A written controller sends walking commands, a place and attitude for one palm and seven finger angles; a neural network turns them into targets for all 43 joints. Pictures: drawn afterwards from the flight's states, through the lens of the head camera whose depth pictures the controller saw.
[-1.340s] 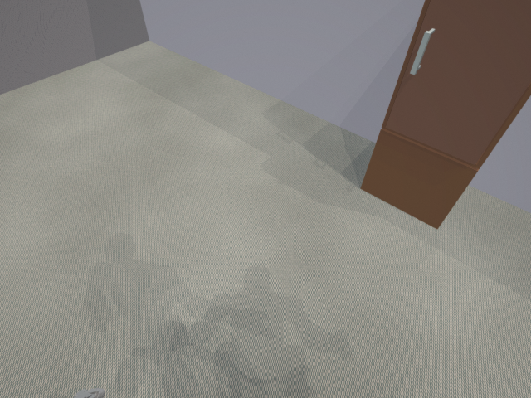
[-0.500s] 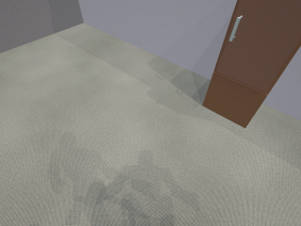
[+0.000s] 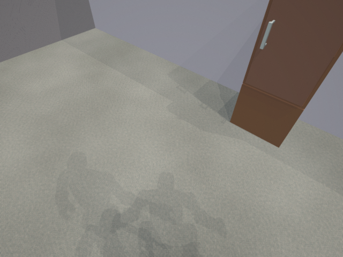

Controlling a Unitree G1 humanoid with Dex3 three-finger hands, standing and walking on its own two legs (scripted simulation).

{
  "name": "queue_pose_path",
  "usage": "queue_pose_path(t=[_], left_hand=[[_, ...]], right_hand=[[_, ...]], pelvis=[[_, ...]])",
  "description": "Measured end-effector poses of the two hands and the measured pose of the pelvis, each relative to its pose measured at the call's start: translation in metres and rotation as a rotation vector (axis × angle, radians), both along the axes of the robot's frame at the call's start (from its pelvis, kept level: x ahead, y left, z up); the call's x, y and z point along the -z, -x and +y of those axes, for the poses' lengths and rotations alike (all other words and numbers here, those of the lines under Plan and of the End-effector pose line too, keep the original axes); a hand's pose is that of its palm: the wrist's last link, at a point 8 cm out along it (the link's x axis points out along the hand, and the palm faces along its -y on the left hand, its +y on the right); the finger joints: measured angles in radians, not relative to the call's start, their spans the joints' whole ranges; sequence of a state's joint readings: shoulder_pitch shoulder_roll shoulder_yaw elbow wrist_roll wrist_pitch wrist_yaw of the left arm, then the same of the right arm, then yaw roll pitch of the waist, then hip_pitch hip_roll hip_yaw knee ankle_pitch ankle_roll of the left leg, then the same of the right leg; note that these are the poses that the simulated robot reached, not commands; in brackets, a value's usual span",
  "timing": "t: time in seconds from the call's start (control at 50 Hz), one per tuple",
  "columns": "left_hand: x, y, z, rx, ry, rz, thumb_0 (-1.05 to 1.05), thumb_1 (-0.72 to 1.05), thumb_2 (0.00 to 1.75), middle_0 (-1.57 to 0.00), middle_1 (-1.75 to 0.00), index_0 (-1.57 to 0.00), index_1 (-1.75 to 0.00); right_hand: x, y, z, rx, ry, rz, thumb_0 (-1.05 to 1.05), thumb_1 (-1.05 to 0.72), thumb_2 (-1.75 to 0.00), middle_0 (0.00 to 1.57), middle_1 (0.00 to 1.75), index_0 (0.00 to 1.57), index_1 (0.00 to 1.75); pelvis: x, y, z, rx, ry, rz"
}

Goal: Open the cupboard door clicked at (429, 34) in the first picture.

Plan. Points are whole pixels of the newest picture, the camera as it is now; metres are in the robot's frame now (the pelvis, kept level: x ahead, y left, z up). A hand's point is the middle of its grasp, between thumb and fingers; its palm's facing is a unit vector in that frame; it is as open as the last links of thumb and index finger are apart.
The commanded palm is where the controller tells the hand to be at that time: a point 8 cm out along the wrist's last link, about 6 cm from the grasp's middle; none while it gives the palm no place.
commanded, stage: look at it before walking up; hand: left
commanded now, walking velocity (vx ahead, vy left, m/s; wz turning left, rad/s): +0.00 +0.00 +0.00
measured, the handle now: (267, 34) +1.22 -0.46 +0.00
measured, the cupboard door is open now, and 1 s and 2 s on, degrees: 0 0 0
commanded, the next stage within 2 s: walk to a spot facing it in 0.10 s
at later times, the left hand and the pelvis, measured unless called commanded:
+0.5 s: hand out of the picture +0.04 +0.20 -0.19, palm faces -0.04 -0.98 -0.20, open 7.4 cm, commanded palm none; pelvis +0.04 +0.01 -0.02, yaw -4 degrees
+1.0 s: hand (138, 226) +0.24 +0.11 -0.18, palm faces -0.16 -0.98 -0.15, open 7.4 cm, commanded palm none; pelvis +0.22 -0.05 -0.01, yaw -10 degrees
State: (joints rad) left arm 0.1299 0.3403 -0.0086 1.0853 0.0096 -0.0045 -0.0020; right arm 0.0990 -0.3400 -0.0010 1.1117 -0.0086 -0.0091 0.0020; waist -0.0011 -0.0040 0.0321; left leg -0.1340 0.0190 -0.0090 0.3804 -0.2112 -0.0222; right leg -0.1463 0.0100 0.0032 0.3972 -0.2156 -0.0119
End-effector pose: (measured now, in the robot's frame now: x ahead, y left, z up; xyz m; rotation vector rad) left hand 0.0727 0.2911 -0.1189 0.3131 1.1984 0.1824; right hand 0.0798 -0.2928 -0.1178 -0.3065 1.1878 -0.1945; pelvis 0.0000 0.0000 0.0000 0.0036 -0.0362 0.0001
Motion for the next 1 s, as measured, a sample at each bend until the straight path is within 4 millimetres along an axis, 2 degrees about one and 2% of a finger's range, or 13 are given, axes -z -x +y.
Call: queue_pose_path(t=[0.28, 0.4, 0.48, 0.54, 0.58, 0.62, 0.68, 0.74, 0.78, 0.82, 0.92, 1.0], left_hand=[[0.002, 0.006, -0.003, -0.009, -0.003, 0.025, 0.01, 0.91, 0.89, -0.21, -0.30, -0.20, -0.30], [0.020, 0.020, -0.022, -0.021, 0.064, 0.095, 0.01, 0.91, 0.90, -0.20, -0.30, -0.20, -0.30], [0.036, 0.032, -0.036, -0.035, 0.121, 0.169, 0.01, 0.91, 0.90, -0.20, -0.30, -0.20, -0.30], [0.045, 0.031, -0.045, -0.024, 0.145, 0.239, 0.01, 0.91, 0.89, -0.21, -0.30, -0.20, -0.30], [0.045, 0.019, -0.053, 0.001, 0.150, 0.272, 0.01, 0.91, 0.89, -0.21, -0.30, -0.20, -0.30], [0.043, -0.006, -0.062, 0.028, 0.153, 0.270, 0.01, 0.91, 0.89, -0.20, -0.30, -0.20, -0.30], [0.040, -0.059, -0.079, 0.069, 0.157, 0.208, 0.01, 0.91, 0.90, -0.20, -0.30, -0.20, -0.30], [0.046, -0.112, -0.093, 0.096, 0.140, 0.093, 0.01, 0.92, 0.90, -0.20, -0.30, -0.20, -0.30], [0.047, -0.134, -0.100, 0.083, 0.131, 0.035, 0.01, 0.92, 0.89, -0.20, -0.30, -0.20, -0.30], [0.043, -0.147, -0.106, 0.078, 0.127, 0.025, 0.01, 0.92, 0.89, -0.20, -0.30, -0.20, -0.30], [0.035, -0.161, -0.120, 0.100, 0.143, 0.108, 0.00, 0.91, 0.90, -0.20, -0.30, -0.20, -0.30], [0.037, -0.174, -0.127, 0.095, 0.179, 0.165, 0.00, 0.91, 0.89, -0.20, -0.30, -0.20, -0.30]], right_hand=[[0.004, 0.007, 0.000, 0.009, -0.003, 0.024, 0.00, -0.91, -0.90, 0.20, 0.30, 0.20, 0.30], [0.019, 0.024, 0.021, 0.048, -0.056, 0.070, 0.00, -0.91, -0.90, 0.20, 0.30, 0.20, 0.30], [0.030, 0.040, 0.040, 0.100, -0.085, 0.116, 0.00, -0.91, -0.90, 0.20, 0.30, 0.20, 0.30], [0.037, 0.053, 0.052, 0.164, -0.108, 0.143, 0.00, -0.91, -0.90, 0.20, 0.30, 0.20, 0.30], [0.038, 0.065, 0.060, 0.218, -0.125, 0.166, 0.00, -0.91, -0.90, 0.20, 0.30, 0.20, 0.30], [0.038, 0.080, 0.067, 0.263, -0.147, 0.217, 0.00, -0.91, -0.90, 0.20, 0.30, 0.20, 0.30], [0.038, 0.101, 0.074, 0.314, -0.184, 0.329, 0.00, -0.91, -0.90, 0.20, 0.30, 0.20, 0.30], [0.046, 0.108, 0.070, 0.347, -0.217, 0.428, 0.00, -0.91, -0.90, 0.20, 0.30, 0.20, 0.30], [0.048, 0.096, 0.061, 0.351, -0.223, 0.454, 0.01, -0.91, -0.89, 0.20, 0.30, 0.20, 0.30], [0.047, 0.067, 0.049, 0.343, -0.213, 0.420, 0.01, -0.91, -0.89, 0.20, 0.30, 0.20, 0.30], [0.035, -0.045, 0.019, 0.318, -0.173, 0.177, 0.01, -0.91, -0.90, 0.20, 0.30, 0.20, 0.30], [0.022, -0.136, 0.009, 0.275, -0.159, 0.009, 0.01, -0.91, -0.90, 0.19, 0.30, 0.19, 0.30]], pelvis=[[0.000, -0.002, -0.002, 0.010, 0.001, 0.001], [0.007, -0.019, 0.000, 0.041, 0.007, 0.014], [0.014, -0.038, 0.005, 0.062, 0.015, 0.022], [0.019, -0.055, 0.005, 0.099, -0.002, 0.028], [0.019, -0.066, 0.002, 0.121, -0.010, 0.026], [0.018, -0.078, -0.004, 0.133, -0.010, 0.025], [0.018, -0.099, -0.015, 0.150, 0.000, 0.026], [0.030, -0.120, -0.032, 0.155, -0.001, 0.018], [0.032, -0.132, -0.041, 0.150, 0.004, 0.007], [0.028, -0.145, -0.046, 0.155, 0.008, 0.004], [0.012, -0.182, -0.051, 0.174, 0.013, 0.022], [0.007, -0.216, -0.049, 0.184, 0.022, 0.034]])
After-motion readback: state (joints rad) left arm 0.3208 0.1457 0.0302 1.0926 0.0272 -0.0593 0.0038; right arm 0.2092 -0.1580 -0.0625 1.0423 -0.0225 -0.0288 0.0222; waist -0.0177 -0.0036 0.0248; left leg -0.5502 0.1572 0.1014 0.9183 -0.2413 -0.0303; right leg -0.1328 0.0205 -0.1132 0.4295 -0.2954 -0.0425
